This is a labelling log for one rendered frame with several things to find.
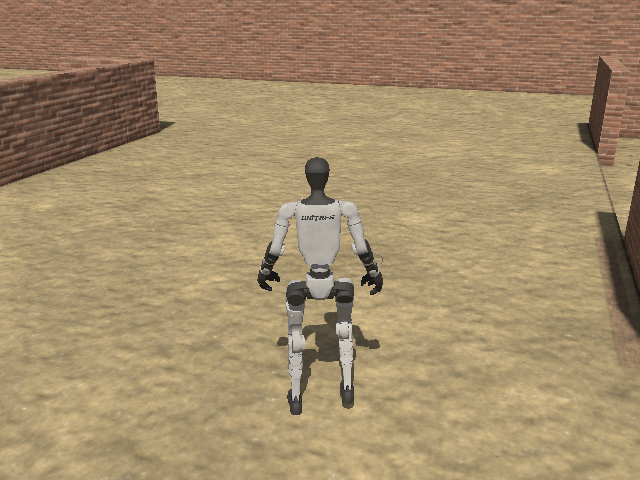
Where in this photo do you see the robot left forearm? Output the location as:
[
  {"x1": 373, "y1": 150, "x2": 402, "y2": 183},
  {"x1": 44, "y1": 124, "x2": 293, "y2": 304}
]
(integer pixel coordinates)
[{"x1": 260, "y1": 241, "x2": 279, "y2": 275}]

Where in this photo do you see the robot left upper arm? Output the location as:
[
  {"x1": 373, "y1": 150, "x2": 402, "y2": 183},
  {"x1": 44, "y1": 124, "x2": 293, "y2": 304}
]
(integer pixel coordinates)
[{"x1": 269, "y1": 201, "x2": 297, "y2": 257}]

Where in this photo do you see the robot right upper arm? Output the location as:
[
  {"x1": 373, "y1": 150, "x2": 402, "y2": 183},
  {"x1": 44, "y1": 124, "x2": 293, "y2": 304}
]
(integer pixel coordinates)
[{"x1": 339, "y1": 200, "x2": 368, "y2": 255}]

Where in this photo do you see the right robot hand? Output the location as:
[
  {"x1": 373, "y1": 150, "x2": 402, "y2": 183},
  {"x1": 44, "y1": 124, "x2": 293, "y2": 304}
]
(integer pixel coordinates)
[{"x1": 361, "y1": 272, "x2": 383, "y2": 295}]

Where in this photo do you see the robot right forearm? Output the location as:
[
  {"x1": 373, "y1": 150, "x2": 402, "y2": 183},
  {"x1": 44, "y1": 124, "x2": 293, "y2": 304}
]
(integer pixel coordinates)
[{"x1": 358, "y1": 239, "x2": 380, "y2": 277}]

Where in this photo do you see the robot right foot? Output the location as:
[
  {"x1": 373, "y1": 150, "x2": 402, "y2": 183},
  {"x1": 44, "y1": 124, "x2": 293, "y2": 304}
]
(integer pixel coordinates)
[{"x1": 340, "y1": 380, "x2": 354, "y2": 404}]

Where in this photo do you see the right robot thigh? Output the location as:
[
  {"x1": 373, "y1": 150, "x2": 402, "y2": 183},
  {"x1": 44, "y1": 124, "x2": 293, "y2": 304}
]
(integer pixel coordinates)
[{"x1": 334, "y1": 277, "x2": 354, "y2": 339}]

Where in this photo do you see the left robot hand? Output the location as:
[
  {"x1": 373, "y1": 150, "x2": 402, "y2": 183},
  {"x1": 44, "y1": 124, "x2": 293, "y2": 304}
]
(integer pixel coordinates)
[{"x1": 257, "y1": 270, "x2": 280, "y2": 291}]

